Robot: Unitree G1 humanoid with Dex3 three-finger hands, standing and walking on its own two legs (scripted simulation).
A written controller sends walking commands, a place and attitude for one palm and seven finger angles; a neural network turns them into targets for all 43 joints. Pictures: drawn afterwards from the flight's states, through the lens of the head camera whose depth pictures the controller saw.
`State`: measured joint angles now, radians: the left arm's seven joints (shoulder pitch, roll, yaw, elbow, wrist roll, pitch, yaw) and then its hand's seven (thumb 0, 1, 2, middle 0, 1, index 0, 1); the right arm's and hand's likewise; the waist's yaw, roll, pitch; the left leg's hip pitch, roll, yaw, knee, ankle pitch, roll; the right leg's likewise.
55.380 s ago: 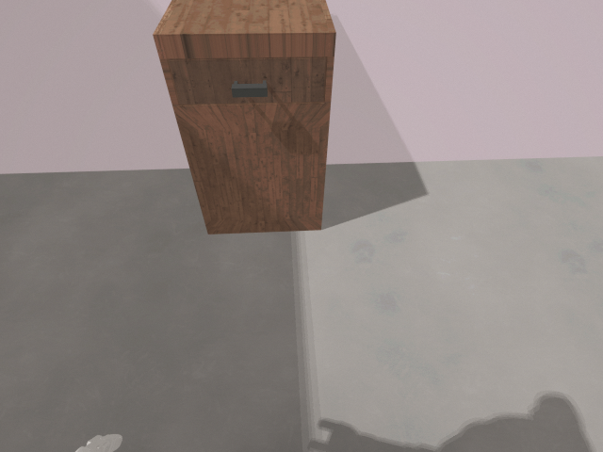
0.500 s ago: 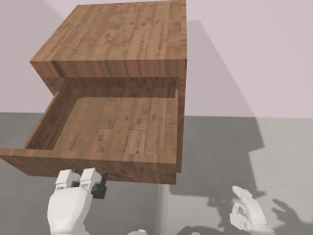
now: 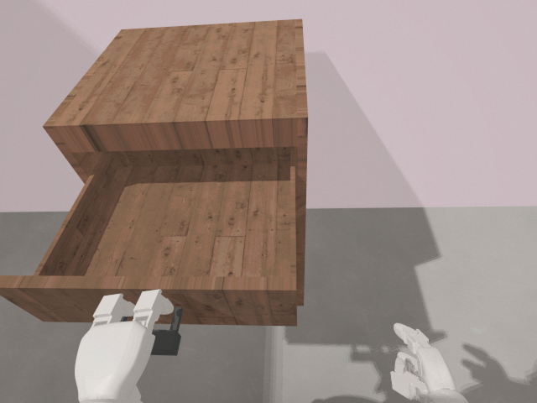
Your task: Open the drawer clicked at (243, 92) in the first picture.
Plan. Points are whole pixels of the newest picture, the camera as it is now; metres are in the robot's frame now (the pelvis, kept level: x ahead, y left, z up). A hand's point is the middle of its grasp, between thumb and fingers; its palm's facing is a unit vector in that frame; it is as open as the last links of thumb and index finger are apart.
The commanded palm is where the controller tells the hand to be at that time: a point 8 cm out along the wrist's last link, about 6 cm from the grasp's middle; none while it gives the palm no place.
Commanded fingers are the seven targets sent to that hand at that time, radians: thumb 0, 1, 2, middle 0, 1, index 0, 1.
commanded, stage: lift the hand off the handle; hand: left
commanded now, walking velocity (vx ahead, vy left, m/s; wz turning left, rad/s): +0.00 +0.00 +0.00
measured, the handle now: (147, 327) +0.23 +0.22 -0.02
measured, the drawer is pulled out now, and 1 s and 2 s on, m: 0.30 0.30 0.30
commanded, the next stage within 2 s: draw the hand back to the body in 0.94 s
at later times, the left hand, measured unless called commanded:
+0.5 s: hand (116, 334) +0.19 +0.21 +0.07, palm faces +0.09 -0.17 -0.98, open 13.8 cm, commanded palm +0.15 +0.21 +0.14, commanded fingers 0.00 -0.50 0.30 -0.30 -1.20 -0.30 -1.20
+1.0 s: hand (95, 323) +0.18 +0.21 +0.13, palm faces +0.11 -0.21 -0.97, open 13.8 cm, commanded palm +0.15 +0.21 +0.18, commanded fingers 0.00 -0.50 0.30 -0.30 -1.20 -0.30 -1.20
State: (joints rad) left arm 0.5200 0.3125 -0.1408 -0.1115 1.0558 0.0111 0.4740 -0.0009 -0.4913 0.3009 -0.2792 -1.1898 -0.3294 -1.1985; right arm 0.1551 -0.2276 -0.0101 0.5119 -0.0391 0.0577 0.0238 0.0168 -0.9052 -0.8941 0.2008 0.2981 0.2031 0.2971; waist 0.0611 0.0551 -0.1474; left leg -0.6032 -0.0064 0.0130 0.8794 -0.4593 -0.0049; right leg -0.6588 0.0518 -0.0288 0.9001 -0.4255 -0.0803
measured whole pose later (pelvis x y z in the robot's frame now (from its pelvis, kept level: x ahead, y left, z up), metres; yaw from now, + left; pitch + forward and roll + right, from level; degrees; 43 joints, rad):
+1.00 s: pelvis +0.02 +0.03 +0.03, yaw -2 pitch +3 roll +0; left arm 0.65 0.38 -0.15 -0.58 0.95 0.11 0.21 0.00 -0.49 0.30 -0.32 -1.20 -0.32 -1.20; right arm 0.15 -0.24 0.02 0.46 0.01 0.10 0.09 0.02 -0.91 -0.89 0.20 0.30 0.20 0.30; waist 0.12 0.11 -0.10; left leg -0.31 -0.01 0.04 0.66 -0.41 0.03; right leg -0.36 0.05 0.01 0.65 -0.35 -0.04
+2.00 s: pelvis +0.03 +0.03 +0.05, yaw +2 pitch -2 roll -1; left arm 0.58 0.30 0.18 -0.54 -0.03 -0.11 0.12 -0.01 -0.16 0.45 -0.29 -0.98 -0.29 -0.98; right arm 0.21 -0.18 0.05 0.60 0.01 -0.13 -0.07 0.02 -0.90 -0.89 0.20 0.30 0.20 0.30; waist 0.05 0.05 0.00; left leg -0.11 -0.03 -0.03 0.47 -0.32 0.03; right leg -0.13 0.04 -0.05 0.44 -0.28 -0.04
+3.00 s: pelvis +0.01 +0.02 +0.05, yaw +2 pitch +2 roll +0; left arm 0.63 0.35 0.33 -0.53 -0.04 -0.18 0.11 0.01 0.89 0.90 -0.21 -0.30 -0.21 -0.30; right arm 0.15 -0.24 -0.02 0.57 0.03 -0.03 -0.06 0.02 -0.90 -0.89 0.20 0.30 0.20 0.30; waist 0.00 0.06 0.03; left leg -0.23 -0.02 -0.03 0.47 -0.27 0.02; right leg -0.24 0.04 -0.05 0.43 -0.22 -0.04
